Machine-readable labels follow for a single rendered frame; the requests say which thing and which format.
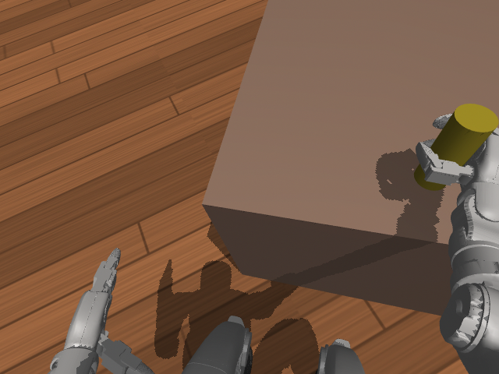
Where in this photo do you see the left robot hand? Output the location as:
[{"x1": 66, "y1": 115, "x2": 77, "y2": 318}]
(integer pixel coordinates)
[{"x1": 63, "y1": 248, "x2": 154, "y2": 374}]

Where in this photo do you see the right robot arm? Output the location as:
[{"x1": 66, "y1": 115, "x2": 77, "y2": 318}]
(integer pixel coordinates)
[{"x1": 440, "y1": 182, "x2": 499, "y2": 374}]

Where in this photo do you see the can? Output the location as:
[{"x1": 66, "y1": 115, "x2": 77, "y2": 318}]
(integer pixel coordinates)
[{"x1": 414, "y1": 104, "x2": 499, "y2": 191}]

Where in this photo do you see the right robot hand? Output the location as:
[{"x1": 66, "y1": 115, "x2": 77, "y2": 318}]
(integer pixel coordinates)
[{"x1": 416, "y1": 114, "x2": 499, "y2": 190}]

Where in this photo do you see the left robot arm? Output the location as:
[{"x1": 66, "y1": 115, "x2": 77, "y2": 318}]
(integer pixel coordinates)
[{"x1": 48, "y1": 348, "x2": 99, "y2": 374}]

